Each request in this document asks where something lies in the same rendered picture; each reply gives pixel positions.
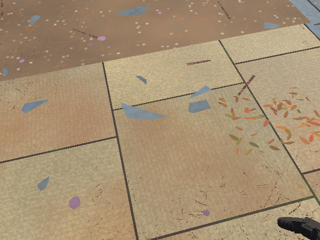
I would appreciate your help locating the right robot hand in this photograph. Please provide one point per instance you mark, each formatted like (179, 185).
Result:
(308, 227)

